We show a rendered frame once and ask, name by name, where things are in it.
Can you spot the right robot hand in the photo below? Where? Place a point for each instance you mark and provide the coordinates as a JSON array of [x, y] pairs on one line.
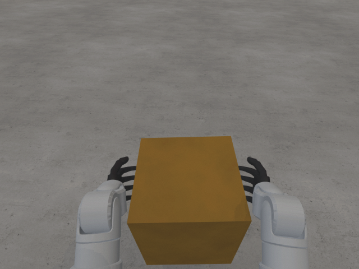
[[259, 174]]

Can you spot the carton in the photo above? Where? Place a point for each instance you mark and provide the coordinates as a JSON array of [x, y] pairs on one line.
[[188, 204]]

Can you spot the robot left forearm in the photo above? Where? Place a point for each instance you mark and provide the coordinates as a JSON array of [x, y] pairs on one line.
[[98, 228]]

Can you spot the robot right forearm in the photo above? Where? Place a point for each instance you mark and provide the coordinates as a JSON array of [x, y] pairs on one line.
[[283, 228]]

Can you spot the left robot hand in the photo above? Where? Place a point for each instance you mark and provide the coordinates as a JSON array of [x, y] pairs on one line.
[[117, 172]]

